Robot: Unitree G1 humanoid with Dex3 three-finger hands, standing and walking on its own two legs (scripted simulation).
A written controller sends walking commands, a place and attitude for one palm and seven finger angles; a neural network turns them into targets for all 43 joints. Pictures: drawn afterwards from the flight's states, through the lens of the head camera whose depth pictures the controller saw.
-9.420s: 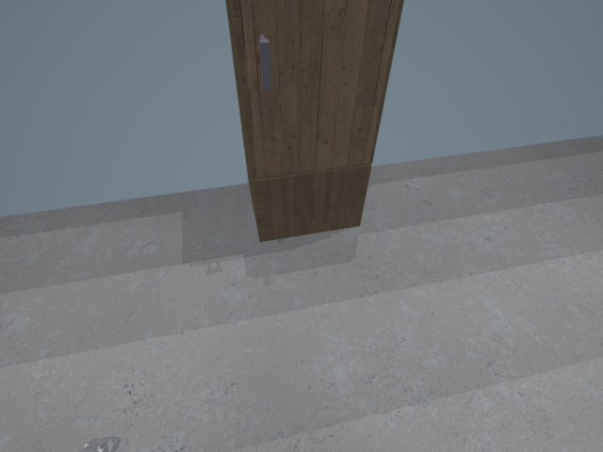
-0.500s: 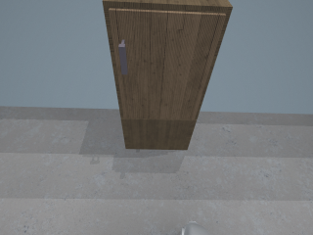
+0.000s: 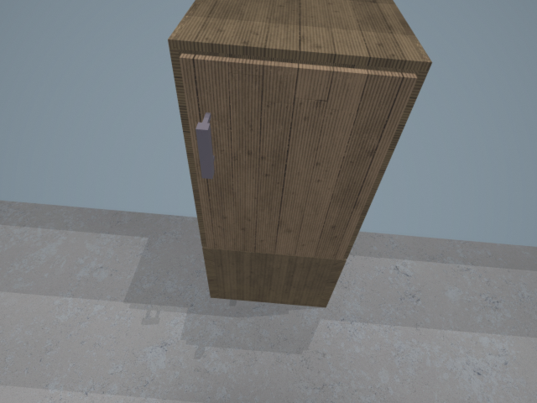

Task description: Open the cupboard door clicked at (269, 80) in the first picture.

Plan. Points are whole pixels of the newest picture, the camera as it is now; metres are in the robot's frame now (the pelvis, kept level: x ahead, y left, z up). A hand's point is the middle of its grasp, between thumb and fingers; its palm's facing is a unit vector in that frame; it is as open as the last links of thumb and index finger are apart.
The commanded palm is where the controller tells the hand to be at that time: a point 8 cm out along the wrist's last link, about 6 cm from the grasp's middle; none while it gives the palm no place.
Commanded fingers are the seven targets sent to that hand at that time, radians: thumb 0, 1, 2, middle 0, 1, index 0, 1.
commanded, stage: come to a stop and stand still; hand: left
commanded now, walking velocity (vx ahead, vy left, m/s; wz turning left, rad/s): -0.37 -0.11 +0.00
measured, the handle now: (207, 145) +0.58 +0.18 +0.05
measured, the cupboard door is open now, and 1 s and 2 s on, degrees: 0 0 0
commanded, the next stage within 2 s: none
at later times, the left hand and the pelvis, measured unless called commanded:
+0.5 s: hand out of the picture +0.05 +0.14 -0.16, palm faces +0.03 -0.96 -0.27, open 7.4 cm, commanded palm none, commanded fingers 0.00 0.90 0.90 -0.20 -0.30 -0.20 -0.30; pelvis +0.00 -0.06 +0.00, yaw -2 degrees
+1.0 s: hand out of the picture +0.00 +0.18 -0.17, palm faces +0.04 -0.97 -0.25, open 7.4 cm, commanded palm none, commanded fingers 0.00 0.90 0.90 -0.20 -0.30 -0.20 -0.30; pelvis -0.01 -0.02 +0.00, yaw +0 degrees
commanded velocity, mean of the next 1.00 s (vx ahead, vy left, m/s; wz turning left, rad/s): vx -0.04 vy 0.05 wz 0.00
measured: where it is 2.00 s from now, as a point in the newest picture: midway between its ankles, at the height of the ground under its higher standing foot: outside the picture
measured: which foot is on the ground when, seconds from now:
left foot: down 0.00-0.44, up 0.46-0.90, down 0.92-1.00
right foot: down 0.00-0.02, up 0.04-0.42, down 0.44-1.00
